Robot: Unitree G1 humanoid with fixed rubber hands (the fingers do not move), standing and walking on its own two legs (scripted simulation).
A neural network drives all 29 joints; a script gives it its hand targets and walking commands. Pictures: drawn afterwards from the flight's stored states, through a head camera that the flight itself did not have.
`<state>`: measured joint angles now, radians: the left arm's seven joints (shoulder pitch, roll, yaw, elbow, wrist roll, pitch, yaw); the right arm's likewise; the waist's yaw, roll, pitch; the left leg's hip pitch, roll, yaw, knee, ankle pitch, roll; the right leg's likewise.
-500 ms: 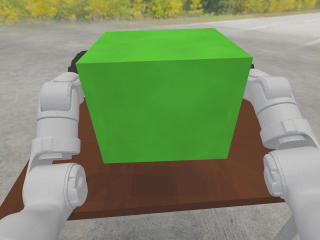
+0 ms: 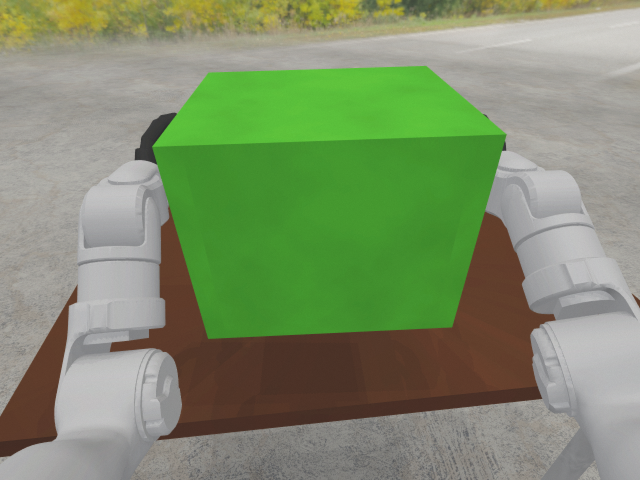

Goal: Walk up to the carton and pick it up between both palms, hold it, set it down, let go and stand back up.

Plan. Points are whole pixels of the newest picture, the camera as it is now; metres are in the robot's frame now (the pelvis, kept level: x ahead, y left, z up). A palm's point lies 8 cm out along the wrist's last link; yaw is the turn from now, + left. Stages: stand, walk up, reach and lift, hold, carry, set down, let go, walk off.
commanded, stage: hold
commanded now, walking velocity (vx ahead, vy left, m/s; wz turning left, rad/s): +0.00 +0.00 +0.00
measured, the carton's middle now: (324, 193) +0.39 +0.00 +0.25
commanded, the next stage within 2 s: none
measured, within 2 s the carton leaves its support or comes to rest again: neither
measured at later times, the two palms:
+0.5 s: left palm (152, 167) +0.37 +0.20 +0.29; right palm (489, 150) +0.38 -0.19 +0.31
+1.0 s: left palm (138, 157) +0.35 +0.20 +0.31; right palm (484, 143) +0.37 -0.18 +0.32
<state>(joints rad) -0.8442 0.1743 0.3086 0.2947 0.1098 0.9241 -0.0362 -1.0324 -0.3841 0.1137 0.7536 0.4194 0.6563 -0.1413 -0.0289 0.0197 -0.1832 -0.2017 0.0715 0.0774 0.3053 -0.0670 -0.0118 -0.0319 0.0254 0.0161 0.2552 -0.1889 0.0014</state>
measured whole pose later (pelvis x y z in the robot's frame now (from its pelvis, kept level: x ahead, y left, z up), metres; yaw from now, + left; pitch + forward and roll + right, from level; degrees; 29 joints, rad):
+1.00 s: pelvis +0.00 +0.00 +0.00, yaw +1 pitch -1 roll -1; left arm -0.94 0.23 0.27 0.42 0.08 0.88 -0.04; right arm -1.12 -0.37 0.06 0.83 0.38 0.67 -0.14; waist -0.03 0.00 -0.22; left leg -0.23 0.06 0.06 0.30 -0.06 -0.01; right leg -0.05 0.02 0.00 0.26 -0.19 0.00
